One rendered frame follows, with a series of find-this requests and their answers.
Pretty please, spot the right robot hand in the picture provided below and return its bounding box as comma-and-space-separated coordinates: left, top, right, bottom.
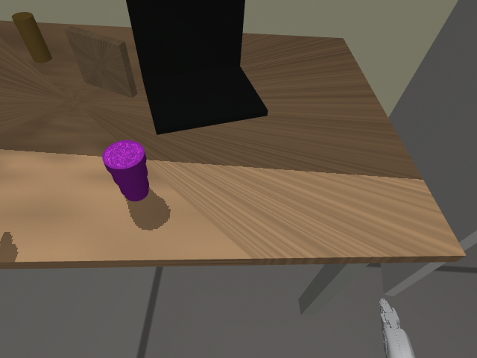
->
379, 298, 415, 358

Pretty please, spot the table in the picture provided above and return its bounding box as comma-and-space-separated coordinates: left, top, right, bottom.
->
0, 21, 466, 315

